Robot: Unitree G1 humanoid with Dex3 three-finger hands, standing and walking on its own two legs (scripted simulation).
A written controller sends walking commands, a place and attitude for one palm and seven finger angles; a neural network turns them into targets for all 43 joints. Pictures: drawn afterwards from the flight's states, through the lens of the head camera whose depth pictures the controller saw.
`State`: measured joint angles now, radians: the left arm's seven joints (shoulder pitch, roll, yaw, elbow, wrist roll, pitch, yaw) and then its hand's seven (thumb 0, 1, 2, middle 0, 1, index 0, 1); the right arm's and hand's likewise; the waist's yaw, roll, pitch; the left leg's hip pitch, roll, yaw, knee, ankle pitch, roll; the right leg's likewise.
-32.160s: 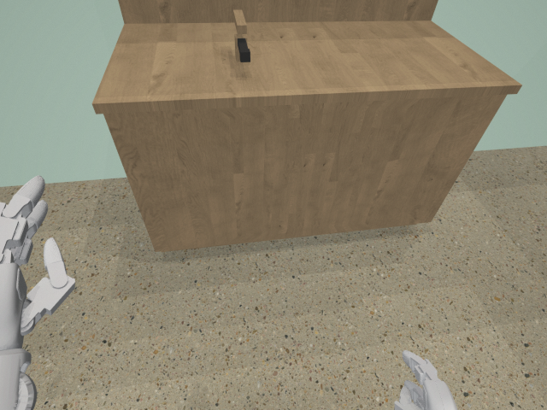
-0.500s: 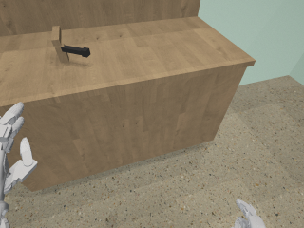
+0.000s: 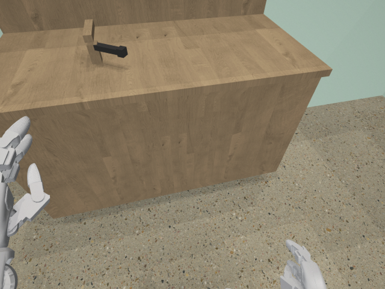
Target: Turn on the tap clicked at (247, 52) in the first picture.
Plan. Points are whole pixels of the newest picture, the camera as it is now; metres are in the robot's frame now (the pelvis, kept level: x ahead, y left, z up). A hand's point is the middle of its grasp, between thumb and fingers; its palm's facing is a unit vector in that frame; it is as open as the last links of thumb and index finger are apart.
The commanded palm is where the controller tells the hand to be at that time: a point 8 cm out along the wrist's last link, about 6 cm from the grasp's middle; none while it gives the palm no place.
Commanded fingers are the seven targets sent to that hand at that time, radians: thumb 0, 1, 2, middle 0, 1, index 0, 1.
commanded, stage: stop stepping back and stand still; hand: left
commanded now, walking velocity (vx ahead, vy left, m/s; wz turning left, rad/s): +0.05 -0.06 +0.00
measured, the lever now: (121, 51) +0.82 +0.29 +0.09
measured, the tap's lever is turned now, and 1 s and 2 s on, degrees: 55 55 55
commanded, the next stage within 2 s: stand and check the lever's angle in 0.04 s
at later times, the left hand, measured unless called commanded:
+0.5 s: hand (56, 173) +0.24 +0.23 +0.18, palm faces +0.42 -0.79 -0.44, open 7.4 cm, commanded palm +0.19 +0.26 +0.19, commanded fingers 0.00 0.90 0.90 -0.20 -0.30 -0.20 -0.30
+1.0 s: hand (65, 152) +0.30 +0.24 +0.16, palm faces +0.40 -0.85 -0.35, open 7.4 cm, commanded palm +0.25 +0.28 +0.19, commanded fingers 0.00 0.90 0.90 -0.20 -0.30 -0.20 -0.30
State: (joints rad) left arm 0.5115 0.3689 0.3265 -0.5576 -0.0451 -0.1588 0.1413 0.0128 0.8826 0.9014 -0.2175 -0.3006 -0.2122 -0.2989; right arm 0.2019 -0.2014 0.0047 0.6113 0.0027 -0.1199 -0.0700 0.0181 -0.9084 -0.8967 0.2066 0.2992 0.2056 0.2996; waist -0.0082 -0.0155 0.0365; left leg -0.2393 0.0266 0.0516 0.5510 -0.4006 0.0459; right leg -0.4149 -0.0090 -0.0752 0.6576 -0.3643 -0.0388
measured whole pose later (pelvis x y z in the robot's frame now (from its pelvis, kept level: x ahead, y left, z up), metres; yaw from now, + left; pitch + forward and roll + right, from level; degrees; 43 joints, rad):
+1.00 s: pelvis +0.08 +0.00 +0.00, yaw -1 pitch -1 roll -1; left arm 0.46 0.34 0.34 -0.49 -0.06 -0.12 0.16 0.01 0.89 0.90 -0.21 -0.30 -0.21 -0.30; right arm 0.21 -0.22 -0.01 0.62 0.03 -0.06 -0.06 0.02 -0.91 -0.90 0.21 0.30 0.20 0.30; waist -0.01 0.01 0.01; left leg -0.21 0.03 0.06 0.63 -0.41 0.01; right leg -0.23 0.02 -0.02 0.61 -0.36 -0.02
